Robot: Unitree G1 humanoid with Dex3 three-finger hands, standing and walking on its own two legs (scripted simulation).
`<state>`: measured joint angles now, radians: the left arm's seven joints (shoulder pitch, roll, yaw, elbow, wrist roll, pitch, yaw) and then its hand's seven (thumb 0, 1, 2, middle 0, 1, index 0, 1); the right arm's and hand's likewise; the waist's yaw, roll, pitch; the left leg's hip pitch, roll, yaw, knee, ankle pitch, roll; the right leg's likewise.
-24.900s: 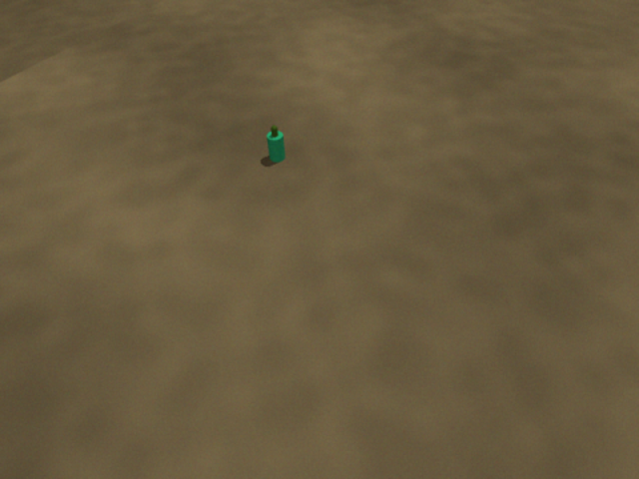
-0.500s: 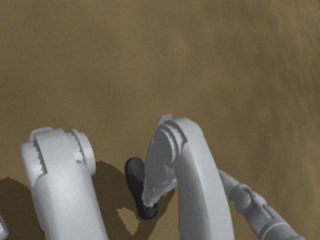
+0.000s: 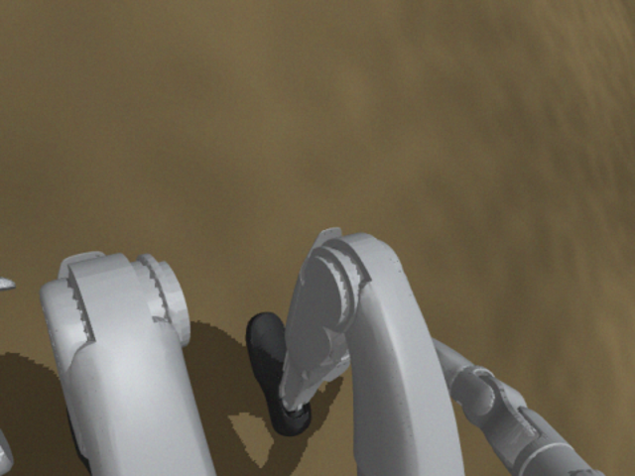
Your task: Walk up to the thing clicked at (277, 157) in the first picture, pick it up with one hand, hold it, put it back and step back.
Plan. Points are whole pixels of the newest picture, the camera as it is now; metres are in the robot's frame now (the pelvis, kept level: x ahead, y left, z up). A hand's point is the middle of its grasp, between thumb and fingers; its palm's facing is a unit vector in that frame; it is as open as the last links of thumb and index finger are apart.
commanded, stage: withdraw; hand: left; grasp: from the side
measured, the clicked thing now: out of the picture +0.38 +0.32 -0.18
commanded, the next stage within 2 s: rise in 0.28 s
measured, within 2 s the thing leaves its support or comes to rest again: neither
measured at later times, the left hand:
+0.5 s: hand out of the picture +0.33 +0.39 -0.08, palm faces +0.46 -0.88 -0.13, open 17.6 cm
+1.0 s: hand out of the picture +0.23 +0.35 +0.10, palm faces +0.37 -0.80 -0.47, open 17.2 cm
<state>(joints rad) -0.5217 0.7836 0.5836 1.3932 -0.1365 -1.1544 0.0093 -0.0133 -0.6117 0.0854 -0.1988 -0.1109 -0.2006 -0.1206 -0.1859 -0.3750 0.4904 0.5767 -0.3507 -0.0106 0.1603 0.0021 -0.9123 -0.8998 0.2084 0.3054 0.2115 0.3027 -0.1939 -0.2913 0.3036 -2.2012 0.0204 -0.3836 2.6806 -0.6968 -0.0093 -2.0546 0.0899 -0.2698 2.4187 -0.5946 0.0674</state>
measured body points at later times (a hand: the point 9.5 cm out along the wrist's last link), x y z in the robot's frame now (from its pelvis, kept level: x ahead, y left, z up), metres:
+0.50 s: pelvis +0.01 +0.00 +0.03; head +0.18 +0.17 +0.41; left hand +0.30 +0.44 -0.07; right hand +0.23 -0.22 -0.03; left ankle +0.09 +0.12 -0.24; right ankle +0.15 -0.12 -0.24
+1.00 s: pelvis +0.03 -0.02 +0.20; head +0.21 +0.05 +0.61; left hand +0.20 +0.38 +0.13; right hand +0.27 -0.22 +0.07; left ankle +0.08 +0.12 -0.24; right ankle +0.14 -0.12 -0.24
